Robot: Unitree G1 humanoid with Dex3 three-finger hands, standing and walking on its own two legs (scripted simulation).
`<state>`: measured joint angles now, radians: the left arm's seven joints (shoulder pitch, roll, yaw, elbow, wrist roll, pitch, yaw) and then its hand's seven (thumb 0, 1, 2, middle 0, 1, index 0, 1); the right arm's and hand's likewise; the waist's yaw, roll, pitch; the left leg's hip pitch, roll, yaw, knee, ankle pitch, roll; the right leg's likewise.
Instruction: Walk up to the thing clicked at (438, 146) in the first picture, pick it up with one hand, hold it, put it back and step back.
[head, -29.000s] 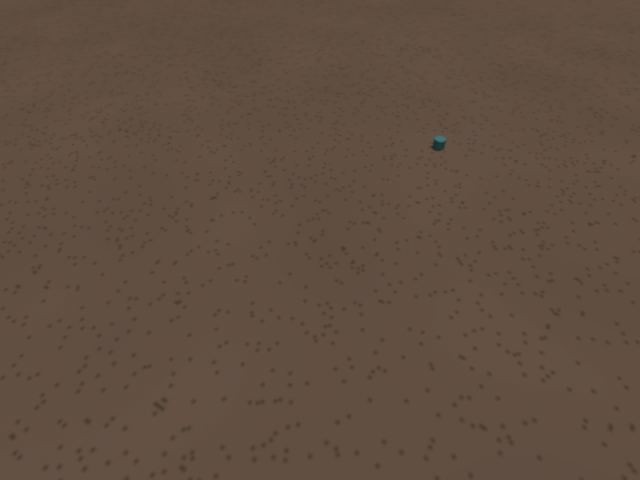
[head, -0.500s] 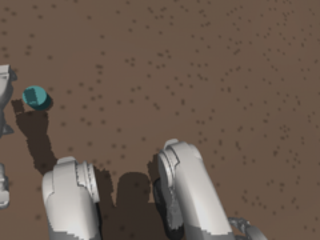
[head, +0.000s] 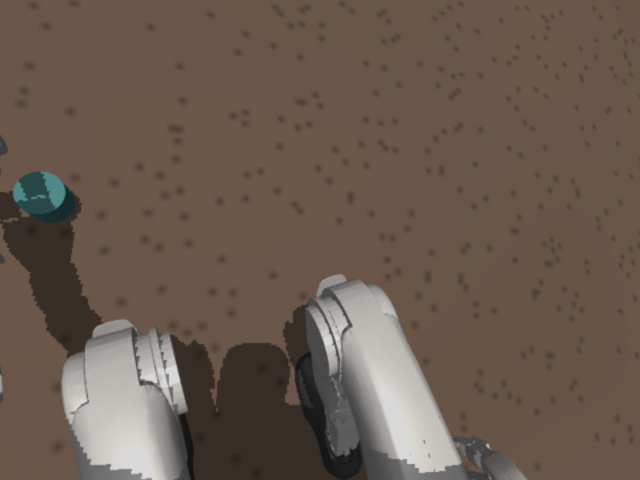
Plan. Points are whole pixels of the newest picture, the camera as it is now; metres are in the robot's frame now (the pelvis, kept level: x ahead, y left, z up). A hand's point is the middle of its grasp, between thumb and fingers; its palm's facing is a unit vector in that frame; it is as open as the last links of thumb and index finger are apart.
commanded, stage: rise first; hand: left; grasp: from above
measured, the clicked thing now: (46, 198) +0.51 +0.29 -0.30
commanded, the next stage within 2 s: approach in 1.04 s
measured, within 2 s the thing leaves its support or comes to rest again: neither
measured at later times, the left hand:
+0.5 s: hand out of the picture +0.47 +0.33 -0.19, palm faces -0.45 -0.09 -0.89, open 14.1 cm
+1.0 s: hand out of the picture +0.47 +0.33 -0.19, palm faces -0.45 -0.09 -0.89, open 14.0 cm
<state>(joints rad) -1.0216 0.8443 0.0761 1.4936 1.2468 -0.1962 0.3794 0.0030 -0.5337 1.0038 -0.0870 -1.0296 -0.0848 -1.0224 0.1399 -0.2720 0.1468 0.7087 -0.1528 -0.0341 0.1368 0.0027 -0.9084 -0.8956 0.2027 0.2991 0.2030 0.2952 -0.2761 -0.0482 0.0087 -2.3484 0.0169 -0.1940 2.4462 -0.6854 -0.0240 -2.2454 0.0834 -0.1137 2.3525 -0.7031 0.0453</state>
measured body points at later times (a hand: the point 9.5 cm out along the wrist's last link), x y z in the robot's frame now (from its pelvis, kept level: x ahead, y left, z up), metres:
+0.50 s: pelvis +0.00 +0.00 +0.00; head +0.26 +0.10 +0.35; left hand +0.49 +0.33 -0.14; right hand +0.05 -0.26 -0.09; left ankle +0.07 +0.13 -0.29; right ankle +0.10 -0.12 -0.29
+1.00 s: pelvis +0.00 +0.00 +0.00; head +0.26 +0.10 +0.35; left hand +0.49 +0.33 -0.14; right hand +0.05 -0.26 -0.09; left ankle +0.07 +0.13 -0.29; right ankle +0.10 -0.12 -0.29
